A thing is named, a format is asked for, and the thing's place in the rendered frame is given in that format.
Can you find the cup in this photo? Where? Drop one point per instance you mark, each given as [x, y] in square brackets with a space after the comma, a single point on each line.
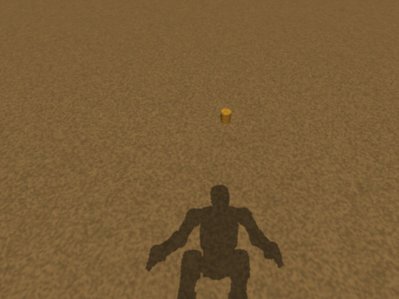
[225, 115]

